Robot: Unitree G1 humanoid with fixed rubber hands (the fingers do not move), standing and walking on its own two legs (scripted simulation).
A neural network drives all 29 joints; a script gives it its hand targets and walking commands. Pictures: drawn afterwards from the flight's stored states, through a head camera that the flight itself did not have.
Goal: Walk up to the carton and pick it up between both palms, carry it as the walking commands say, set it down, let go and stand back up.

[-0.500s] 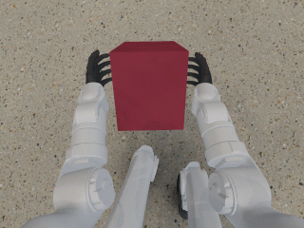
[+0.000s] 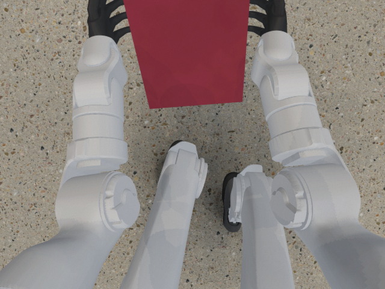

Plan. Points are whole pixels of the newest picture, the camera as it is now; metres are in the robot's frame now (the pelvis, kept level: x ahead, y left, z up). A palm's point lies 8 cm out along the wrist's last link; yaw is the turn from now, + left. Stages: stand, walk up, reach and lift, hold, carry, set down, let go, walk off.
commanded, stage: set down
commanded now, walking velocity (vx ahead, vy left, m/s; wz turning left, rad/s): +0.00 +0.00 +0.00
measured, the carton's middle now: (190, 26) +0.56 +0.15 -0.26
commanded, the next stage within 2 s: none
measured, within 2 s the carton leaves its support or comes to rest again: neither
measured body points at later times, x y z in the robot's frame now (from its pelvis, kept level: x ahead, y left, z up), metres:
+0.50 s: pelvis -0.02 +0.01 -0.06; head +0.33 +0.09 +0.21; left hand +0.51 +0.29 -0.18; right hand +0.56 +0.03 -0.21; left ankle +0.14 +0.12 -0.49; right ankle +0.09 -0.12 -0.49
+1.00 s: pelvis +0.01 -0.01 -0.10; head +0.38 +0.07 +0.13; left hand +0.53 +0.33 -0.23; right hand +0.61 +0.06 -0.25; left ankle +0.14 +0.12 -0.49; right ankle +0.09 -0.12 -0.49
